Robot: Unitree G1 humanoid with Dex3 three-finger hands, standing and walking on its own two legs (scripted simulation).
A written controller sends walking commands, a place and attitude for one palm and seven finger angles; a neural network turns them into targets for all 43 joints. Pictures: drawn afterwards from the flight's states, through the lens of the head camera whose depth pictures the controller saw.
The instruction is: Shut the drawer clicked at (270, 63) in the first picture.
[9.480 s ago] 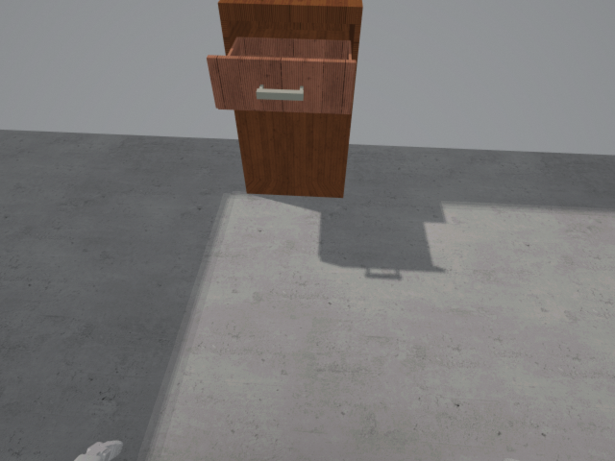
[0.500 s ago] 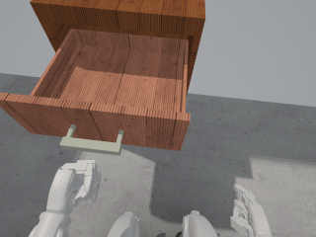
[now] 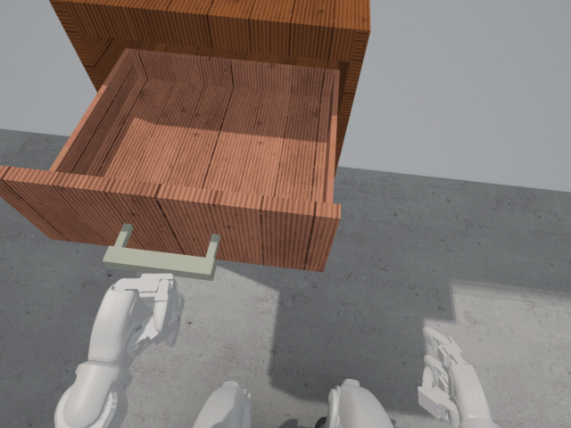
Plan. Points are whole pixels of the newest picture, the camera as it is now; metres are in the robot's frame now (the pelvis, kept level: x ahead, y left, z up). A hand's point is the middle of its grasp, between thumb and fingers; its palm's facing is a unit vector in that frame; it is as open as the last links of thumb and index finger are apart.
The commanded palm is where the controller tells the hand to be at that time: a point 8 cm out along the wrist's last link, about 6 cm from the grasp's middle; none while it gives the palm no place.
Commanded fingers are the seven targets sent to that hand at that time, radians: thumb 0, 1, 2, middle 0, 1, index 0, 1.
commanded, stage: push the drawer shut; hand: left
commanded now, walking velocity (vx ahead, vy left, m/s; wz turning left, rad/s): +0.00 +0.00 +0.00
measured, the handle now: (165, 249) +0.34 +0.18 +0.04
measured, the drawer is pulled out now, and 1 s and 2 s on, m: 0.29 0.19 0.08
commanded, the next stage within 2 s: none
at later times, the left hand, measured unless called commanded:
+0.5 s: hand (177, 295) +0.28 +0.15 +0.03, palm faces -0.12 -0.99 -0.05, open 2.7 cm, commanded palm +0.29 +0.20 +0.04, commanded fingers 0.00 0.90 0.90 -1.40 -1.60 -1.40 -1.60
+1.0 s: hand (196, 241) +0.36 +0.14 +0.03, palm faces -0.11 -0.99 -0.05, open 2.8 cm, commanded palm +0.36 +0.19 +0.04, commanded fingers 0.00 0.90 0.90 -1.40 -1.60 -1.40 -1.60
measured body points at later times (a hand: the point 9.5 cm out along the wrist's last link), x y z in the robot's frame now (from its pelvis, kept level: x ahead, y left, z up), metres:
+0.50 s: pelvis -0.02 +0.00 +0.00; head +0.08 +0.01 +0.44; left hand +0.28 +0.21 +0.04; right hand +0.16 -0.24 -0.09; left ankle +0.00 +0.11 -0.64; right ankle +0.03 -0.11 -0.64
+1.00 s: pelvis -0.03 +0.01 +0.00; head +0.08 +0.02 +0.44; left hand +0.36 +0.19 +0.04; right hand +0.10 -0.24 -0.10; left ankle +0.00 +0.11 -0.64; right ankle +0.03 -0.11 -0.64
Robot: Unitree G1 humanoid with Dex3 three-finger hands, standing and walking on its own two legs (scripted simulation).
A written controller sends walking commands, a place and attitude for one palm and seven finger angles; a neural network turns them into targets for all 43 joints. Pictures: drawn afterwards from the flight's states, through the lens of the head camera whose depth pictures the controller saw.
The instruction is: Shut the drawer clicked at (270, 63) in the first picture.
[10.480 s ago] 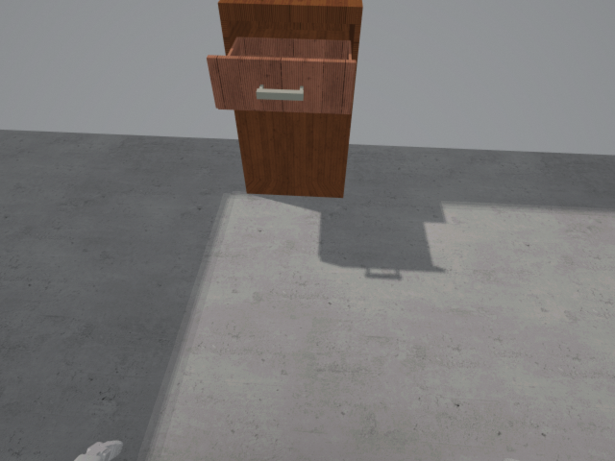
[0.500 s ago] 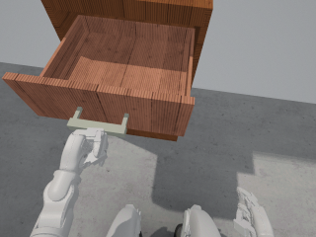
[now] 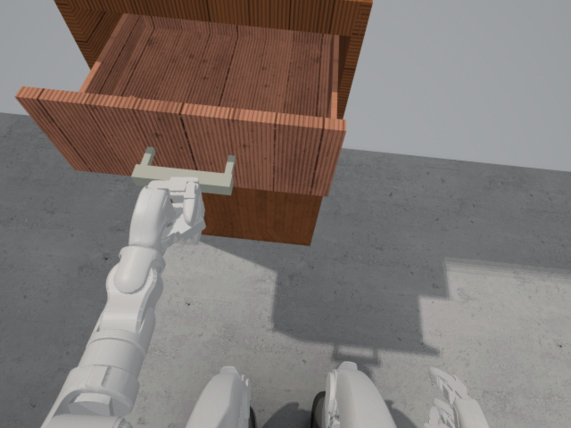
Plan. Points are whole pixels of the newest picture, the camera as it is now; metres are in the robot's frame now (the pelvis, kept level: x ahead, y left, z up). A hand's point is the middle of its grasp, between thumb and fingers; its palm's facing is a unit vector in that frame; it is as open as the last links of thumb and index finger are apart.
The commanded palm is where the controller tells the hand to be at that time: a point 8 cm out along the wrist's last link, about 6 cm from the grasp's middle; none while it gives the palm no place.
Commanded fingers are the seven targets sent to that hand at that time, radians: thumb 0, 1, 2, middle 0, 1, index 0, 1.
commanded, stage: push the drawer shut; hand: left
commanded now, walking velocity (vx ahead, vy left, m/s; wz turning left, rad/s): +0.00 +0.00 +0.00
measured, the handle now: (187, 168) +0.47 +0.15 +0.04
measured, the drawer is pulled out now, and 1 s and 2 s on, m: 0.19 0.08 0.00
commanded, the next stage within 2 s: pull the fist back off the drawer in 1.92 s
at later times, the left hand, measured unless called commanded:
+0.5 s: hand (207, 179) +0.45 +0.12 +0.03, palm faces -0.10 -0.99 -0.05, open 2.7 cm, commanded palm +0.45 +0.17 +0.04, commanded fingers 0.00 0.90 0.90 -1.40 -1.60 -1.40 -1.60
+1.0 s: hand (212, 151) +0.50 +0.12 +0.03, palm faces -0.10 -0.99 -0.05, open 2.9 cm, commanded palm +0.50 +0.16 +0.04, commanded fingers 0.00 0.90 0.90 -1.40 -1.60 -1.40 -1.60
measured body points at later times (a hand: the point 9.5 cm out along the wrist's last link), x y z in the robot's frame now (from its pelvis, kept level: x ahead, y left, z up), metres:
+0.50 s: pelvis +0.02 -0.01 +0.00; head +0.14 +0.00 +0.44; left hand +0.45 +0.18 +0.04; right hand +0.10 -0.27 -0.11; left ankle +0.03 +0.10 -0.64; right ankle +0.06 -0.12 -0.64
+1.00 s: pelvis +0.00 -0.01 -0.01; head +0.15 +0.01 +0.42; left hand +0.50 +0.17 +0.04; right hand +0.04 -0.27 -0.12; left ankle +0.03 +0.10 -0.64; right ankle +0.06 -0.12 -0.64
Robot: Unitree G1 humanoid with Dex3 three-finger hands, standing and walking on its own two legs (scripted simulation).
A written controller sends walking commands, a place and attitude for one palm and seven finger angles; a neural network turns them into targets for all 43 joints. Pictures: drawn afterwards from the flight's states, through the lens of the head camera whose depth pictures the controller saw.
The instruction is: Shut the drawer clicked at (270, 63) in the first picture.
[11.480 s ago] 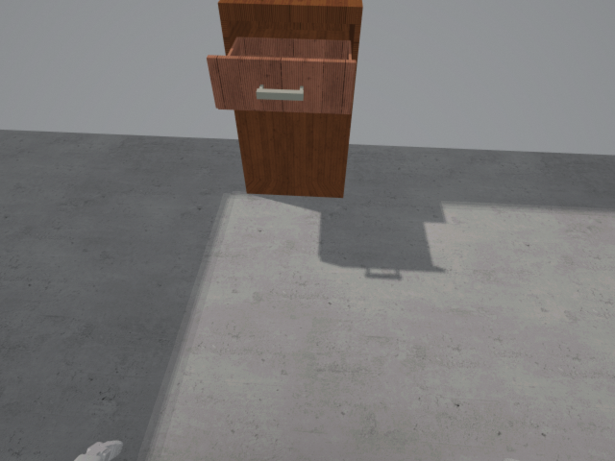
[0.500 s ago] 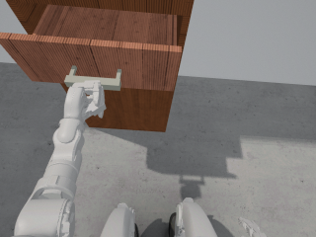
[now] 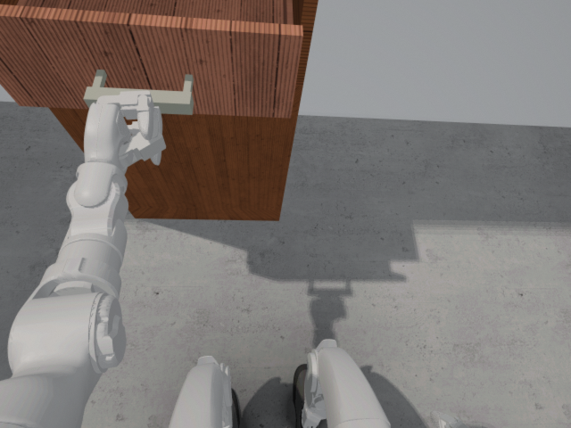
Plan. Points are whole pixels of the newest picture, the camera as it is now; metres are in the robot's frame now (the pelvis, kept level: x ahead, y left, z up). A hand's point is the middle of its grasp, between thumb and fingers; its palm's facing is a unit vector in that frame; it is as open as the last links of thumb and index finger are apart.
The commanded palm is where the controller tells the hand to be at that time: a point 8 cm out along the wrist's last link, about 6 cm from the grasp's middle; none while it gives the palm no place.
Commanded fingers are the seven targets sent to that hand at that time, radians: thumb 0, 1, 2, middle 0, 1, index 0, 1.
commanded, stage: push the drawer shut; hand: left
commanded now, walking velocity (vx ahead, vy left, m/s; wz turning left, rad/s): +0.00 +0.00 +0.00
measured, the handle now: (143, 90) +0.57 +0.16 +0.05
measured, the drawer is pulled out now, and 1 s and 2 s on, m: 0.08 0.00 0.00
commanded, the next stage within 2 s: pull the fist back off the drawer in 0.92 s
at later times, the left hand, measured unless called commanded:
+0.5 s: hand (162, 100) +0.56 +0.14 +0.05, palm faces -0.06 -1.00 -0.04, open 3.1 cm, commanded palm +0.56 +0.17 +0.05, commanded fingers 0.00 0.90 0.90 -1.40 -1.60 -1.40 -1.60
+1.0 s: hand (163, 86) +0.58 +0.14 +0.05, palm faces -0.04 -1.00 -0.06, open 3.2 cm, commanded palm +0.62 +0.15 +0.05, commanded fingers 0.00 0.90 0.90 -1.40 -1.60 -1.40 -1.60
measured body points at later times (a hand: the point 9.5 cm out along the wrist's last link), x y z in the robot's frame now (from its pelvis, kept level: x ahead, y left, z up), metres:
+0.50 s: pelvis +0.00 +0.01 -0.01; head +0.18 +0.04 +0.40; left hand +0.56 +0.19 +0.05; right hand -0.02 -0.25 -0.11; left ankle +0.03 +0.10 -0.63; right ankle +0.06 -0.11 -0.63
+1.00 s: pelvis -0.01 +0.00 -0.02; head +0.19 +0.04 +0.39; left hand +0.58 +0.19 +0.05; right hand -0.04 -0.25 -0.11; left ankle +0.03 +0.10 -0.63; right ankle +0.06 -0.11 -0.63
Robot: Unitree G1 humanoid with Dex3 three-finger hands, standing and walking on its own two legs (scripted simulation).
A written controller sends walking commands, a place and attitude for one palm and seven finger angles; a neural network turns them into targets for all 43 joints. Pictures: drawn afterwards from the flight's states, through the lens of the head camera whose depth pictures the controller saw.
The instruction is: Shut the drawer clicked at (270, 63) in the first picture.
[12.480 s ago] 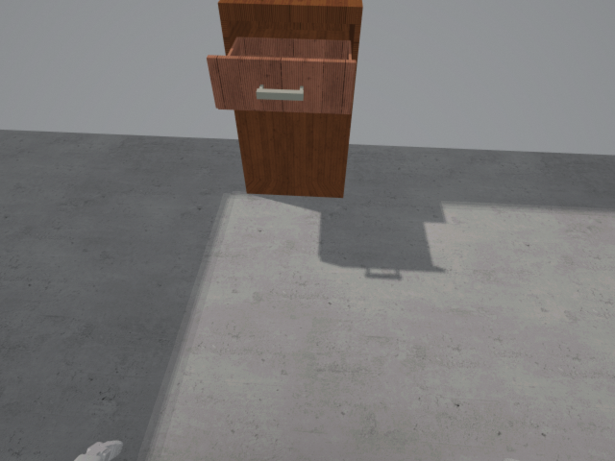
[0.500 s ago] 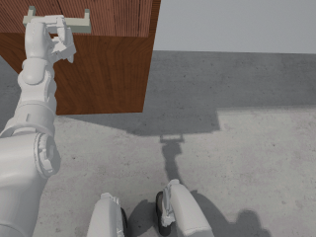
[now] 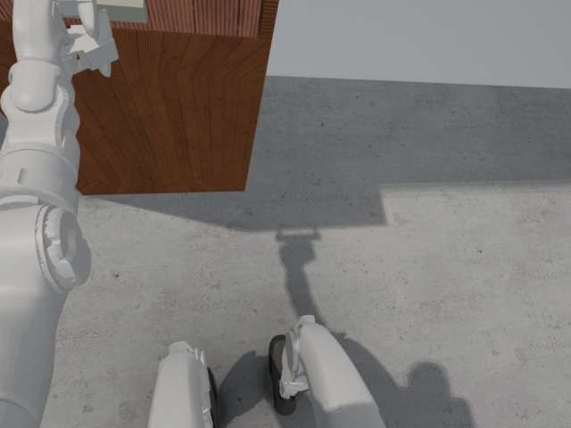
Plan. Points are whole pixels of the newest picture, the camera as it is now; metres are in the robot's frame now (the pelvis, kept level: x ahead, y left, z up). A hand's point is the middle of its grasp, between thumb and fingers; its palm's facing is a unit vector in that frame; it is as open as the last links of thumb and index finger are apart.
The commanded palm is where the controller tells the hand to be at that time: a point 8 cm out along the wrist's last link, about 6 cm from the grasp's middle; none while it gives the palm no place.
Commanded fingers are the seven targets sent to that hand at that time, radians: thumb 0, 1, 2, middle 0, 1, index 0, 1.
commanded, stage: pull the fist back off the drawer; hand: left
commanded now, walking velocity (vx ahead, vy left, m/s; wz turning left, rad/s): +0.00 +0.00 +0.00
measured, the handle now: out of the picture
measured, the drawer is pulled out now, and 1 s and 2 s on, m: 0.00 0.00 0.00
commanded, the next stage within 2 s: draw the hand back to the body in 0.72 s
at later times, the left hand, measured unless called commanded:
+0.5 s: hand (107, 42) +0.58 +0.14 +0.07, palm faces -0.04 -1.00 -0.04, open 3.1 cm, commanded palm +0.57 +0.16 +0.07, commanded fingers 0.00 0.90 0.90 -1.40 -1.60 -1.40 -1.60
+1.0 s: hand (89, 58) +0.54 +0.15 +0.09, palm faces -0.05 -1.00 -0.06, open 3.3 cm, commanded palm +0.50 +0.19 +0.11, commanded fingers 0.00 0.90 0.90 -1.40 -1.60 -1.40 -1.60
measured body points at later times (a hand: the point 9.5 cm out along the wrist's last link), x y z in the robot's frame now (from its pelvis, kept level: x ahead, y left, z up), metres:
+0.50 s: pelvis -0.01 +0.01 +0.00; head +0.19 +0.03 +0.40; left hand +0.58 +0.19 +0.07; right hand -0.04 -0.25 -0.10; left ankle +0.03 +0.10 -0.61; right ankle +0.07 -0.12 -0.61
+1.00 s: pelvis +0.06 +0.01 +0.05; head +0.21 +0.01 +0.47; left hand +0.54 +0.20 +0.09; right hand +0.08 -0.25 -0.07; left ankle +0.03 +0.10 -0.61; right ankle +0.07 -0.12 -0.61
